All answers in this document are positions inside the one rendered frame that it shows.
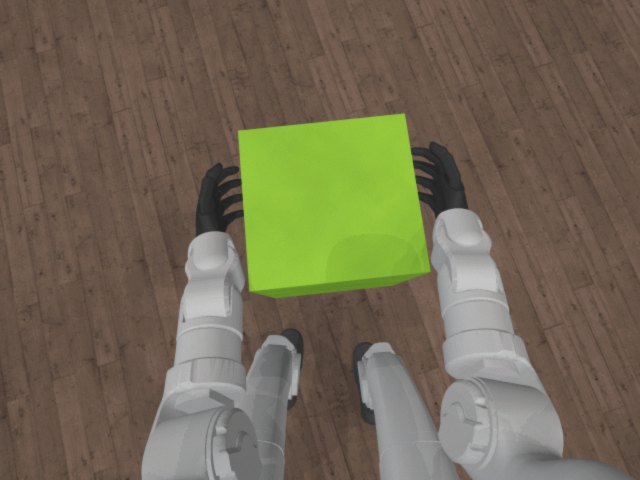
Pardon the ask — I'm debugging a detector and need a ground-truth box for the right robot hand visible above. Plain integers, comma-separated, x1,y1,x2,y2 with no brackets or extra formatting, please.
411,141,469,219

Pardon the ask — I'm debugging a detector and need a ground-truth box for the right robot upper arm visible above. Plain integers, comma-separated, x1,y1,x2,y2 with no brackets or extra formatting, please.
438,376,636,480

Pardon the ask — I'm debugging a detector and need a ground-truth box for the carton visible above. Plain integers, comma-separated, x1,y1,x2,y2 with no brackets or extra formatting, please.
238,113,431,298

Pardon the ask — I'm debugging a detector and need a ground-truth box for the robot left foot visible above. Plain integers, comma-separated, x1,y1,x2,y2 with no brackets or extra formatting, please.
280,329,304,410

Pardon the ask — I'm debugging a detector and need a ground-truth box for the left robot forearm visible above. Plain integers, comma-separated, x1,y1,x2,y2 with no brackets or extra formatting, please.
141,231,246,480

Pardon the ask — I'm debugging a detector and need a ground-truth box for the right robot forearm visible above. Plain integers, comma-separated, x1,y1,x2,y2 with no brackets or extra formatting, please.
431,208,563,452

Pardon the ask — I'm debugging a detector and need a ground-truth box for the left robot upper arm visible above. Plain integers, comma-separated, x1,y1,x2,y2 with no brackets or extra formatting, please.
142,405,262,480

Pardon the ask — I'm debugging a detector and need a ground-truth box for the left robot hand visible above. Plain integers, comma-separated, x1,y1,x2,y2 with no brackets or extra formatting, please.
196,163,244,237

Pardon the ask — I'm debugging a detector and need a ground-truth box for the right robot thigh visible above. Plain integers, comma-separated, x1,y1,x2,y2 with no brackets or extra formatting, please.
358,352,460,480

